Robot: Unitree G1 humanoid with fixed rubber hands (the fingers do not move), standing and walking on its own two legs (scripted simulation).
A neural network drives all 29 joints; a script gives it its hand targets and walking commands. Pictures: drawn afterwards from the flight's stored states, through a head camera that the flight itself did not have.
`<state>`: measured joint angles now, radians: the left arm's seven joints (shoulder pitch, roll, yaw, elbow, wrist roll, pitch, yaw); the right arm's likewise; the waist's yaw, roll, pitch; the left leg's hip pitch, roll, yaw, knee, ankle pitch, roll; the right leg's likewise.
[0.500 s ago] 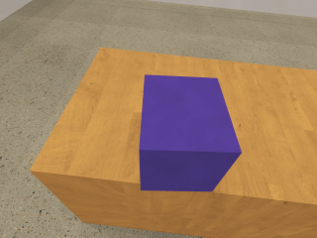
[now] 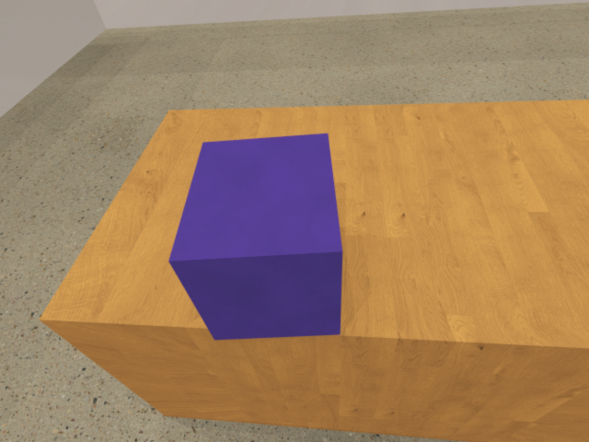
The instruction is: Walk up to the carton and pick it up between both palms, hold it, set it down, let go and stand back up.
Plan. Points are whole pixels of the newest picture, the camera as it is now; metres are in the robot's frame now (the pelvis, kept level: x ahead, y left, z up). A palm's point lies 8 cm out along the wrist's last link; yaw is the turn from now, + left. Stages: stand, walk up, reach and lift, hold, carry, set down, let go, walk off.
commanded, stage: walk up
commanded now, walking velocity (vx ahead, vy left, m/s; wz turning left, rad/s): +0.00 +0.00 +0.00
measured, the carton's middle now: (270, 237) +0.45 +0.04 +0.01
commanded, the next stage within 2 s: none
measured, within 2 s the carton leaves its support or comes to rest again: neither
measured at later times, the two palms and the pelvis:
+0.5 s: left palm out of the picture -0.05 +0.23 -0.15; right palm out of the picture -0.04 -0.18 -0.15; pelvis -0.02 +0.02 +0.00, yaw +1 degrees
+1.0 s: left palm out of the picture -0.09 +0.27 -0.13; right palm out of the picture -0.04 -0.17 -0.14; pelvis -0.02 +0.05 +0.01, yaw +0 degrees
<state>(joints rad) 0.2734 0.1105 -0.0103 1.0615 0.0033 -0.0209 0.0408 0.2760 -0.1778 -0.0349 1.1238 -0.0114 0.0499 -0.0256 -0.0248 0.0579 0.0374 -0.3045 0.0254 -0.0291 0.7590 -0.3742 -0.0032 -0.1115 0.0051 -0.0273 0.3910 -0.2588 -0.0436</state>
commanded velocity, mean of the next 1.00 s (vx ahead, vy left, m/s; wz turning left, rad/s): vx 0.05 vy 0.03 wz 0.00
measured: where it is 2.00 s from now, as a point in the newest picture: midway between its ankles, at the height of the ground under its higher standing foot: outside the picture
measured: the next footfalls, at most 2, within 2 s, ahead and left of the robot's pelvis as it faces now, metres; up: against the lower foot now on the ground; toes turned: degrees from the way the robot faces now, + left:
left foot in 0.16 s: +0.00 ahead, +0.12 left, +0.00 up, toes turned +1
left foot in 1.16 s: +0.09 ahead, +0.24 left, +0.00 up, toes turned +5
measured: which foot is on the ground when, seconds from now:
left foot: up 0.00-0.14, down 0.16-0.88, up 0.90-1.00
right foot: down 0.00-1.00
